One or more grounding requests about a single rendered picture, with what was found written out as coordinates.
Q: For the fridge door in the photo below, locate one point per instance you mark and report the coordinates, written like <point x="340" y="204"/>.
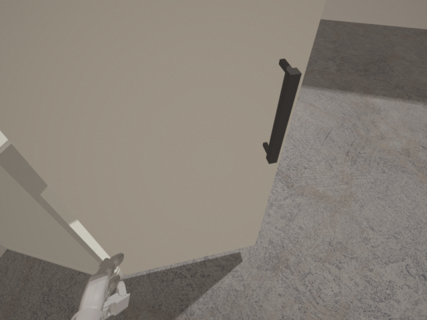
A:
<point x="147" y="118"/>

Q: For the left robot hand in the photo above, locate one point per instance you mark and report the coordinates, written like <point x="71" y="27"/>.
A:
<point x="99" y="288"/>

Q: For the handle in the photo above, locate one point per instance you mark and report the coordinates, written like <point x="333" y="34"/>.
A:
<point x="289" y="88"/>

